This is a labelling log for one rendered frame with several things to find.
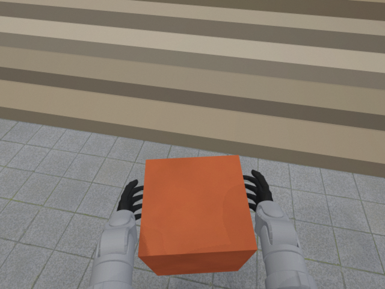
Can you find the carton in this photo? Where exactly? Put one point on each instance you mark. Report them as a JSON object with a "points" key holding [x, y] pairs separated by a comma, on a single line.
{"points": [[195, 216]]}

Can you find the robot left hand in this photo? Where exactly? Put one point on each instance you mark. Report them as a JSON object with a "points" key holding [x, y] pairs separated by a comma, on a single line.
{"points": [[127, 200]]}

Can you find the robot right hand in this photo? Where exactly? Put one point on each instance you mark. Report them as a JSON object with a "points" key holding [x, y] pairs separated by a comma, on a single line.
{"points": [[261, 190]]}

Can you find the robot left forearm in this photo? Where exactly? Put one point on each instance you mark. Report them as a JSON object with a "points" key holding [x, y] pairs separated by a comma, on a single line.
{"points": [[114, 256]]}

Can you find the robot right forearm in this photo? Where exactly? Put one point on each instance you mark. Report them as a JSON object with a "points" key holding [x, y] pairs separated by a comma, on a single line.
{"points": [[282, 253]]}

